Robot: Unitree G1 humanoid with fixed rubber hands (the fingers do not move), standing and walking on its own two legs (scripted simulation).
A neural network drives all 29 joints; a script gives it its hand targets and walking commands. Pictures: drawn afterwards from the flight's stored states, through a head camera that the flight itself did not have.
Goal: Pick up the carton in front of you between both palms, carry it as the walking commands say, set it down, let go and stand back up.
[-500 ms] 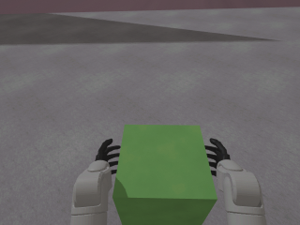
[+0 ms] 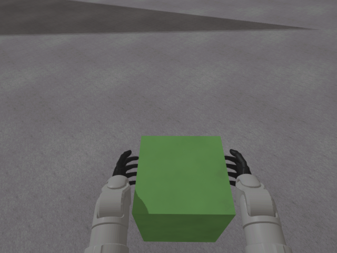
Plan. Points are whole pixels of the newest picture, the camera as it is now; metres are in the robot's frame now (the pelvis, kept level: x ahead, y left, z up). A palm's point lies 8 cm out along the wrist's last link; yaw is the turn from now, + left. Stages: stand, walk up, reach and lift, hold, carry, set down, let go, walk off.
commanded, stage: carry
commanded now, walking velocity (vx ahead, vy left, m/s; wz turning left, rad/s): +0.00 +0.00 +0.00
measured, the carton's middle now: (180, 191) +0.31 +0.00 -0.06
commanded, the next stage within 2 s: hold in 0.38 s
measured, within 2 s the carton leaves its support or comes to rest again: neither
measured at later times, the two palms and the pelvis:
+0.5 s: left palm (113, 184) +0.28 +0.16 +0.04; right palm (238, 180) +0.29 -0.13 +0.04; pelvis +0.00 +0.00 +0.01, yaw +4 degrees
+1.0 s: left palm (114, 188) +0.29 +0.17 +0.01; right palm (227, 173) +0.33 -0.12 +0.00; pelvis -0.03 -0.04 -0.01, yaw +10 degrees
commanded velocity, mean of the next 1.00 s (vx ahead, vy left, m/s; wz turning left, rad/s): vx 0.00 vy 0.00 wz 0.00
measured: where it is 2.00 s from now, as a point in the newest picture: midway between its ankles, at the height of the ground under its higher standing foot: outside the picture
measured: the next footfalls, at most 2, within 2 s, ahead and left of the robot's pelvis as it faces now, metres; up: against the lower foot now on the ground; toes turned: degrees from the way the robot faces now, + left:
none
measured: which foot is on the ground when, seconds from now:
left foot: down 0.00-1.00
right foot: down 0.00-1.00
